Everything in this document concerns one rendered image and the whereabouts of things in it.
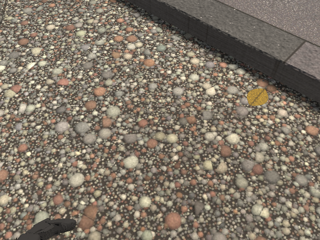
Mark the left robot hand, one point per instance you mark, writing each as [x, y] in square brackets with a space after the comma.
[47, 228]

